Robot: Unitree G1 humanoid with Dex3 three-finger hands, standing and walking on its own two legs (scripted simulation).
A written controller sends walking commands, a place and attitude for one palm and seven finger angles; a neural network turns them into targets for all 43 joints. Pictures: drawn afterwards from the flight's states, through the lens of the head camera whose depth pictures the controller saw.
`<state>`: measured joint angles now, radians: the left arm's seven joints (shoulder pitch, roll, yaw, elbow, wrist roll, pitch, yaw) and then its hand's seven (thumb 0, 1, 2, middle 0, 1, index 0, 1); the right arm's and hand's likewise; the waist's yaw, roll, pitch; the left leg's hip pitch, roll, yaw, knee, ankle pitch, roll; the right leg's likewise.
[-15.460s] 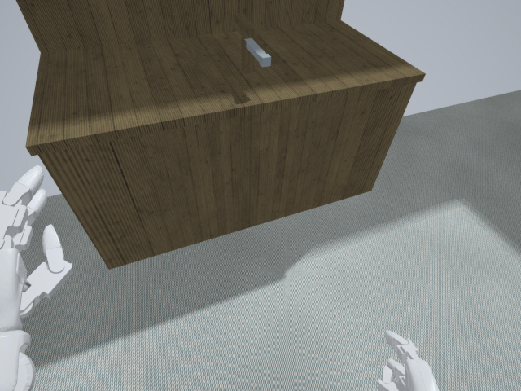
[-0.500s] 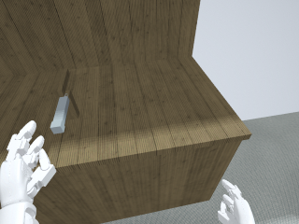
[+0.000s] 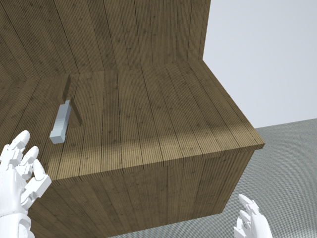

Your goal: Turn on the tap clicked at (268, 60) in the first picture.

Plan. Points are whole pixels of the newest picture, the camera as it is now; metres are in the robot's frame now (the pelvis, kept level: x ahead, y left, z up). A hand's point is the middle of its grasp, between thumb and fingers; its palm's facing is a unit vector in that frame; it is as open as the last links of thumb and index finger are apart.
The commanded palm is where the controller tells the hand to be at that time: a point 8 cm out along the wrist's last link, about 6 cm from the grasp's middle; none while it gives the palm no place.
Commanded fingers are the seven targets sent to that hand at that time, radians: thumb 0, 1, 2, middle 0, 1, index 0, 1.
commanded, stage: reach beside the lever's end, fingers flat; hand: left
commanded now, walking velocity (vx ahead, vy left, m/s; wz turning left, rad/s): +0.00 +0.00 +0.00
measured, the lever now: (57, 136) +0.33 +0.33 +0.08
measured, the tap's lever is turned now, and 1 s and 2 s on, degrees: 0 0 0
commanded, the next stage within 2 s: push the lever round in 1.94 s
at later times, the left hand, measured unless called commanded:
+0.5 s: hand (48, 166) +0.22 +0.28 +0.12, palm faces +0.52 -0.85 -0.10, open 7.5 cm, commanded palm +0.18 +0.32 +0.12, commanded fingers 0.00 0.90 0.90 -0.18 -0.25 -0.18 -0.25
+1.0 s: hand (50, 155) +0.26 +0.30 +0.10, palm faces +0.54 -0.84 -0.11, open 7.7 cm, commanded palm +0.21 +0.34 +0.10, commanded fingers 0.00 0.90 0.90 -0.16 -0.19 -0.16 -0.19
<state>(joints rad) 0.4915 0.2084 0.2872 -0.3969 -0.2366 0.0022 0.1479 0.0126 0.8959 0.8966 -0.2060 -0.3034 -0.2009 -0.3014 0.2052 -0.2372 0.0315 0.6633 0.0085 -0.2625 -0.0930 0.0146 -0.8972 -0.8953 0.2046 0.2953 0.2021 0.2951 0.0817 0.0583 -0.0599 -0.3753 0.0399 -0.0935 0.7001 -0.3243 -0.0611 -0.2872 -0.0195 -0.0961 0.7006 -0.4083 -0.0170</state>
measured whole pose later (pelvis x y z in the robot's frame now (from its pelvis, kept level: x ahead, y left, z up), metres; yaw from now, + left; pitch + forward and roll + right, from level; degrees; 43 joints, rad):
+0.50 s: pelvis +0.00 +0.01 +0.00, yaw +0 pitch +1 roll -1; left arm 0.32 0.22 0.32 -0.20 -0.22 -0.05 0.15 0.01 0.90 0.90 -0.20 -0.28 -0.19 -0.28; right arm 0.19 -0.23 0.03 0.69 0.01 -0.25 -0.09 0.01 -0.90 -0.90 0.20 0.30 0.20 0.30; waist 0.06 0.05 -0.04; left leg -0.40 0.03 -0.08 0.70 -0.31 -0.05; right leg -0.32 -0.03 -0.08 0.69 -0.39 0.00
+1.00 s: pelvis +0.00 +0.01 +0.00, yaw -1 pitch +3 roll -1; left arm 0.17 0.24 0.39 0.02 -0.21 -0.11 0.12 0.01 0.90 0.90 -0.18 -0.22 -0.17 -0.22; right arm 0.20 -0.25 0.01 0.70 0.01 -0.22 -0.08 0.01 -0.90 -0.90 0.20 0.30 0.20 0.30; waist 0.05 0.05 -0.05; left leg -0.45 0.03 -0.07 0.72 -0.33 -0.05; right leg -0.36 -0.03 -0.07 0.71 -0.40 0.00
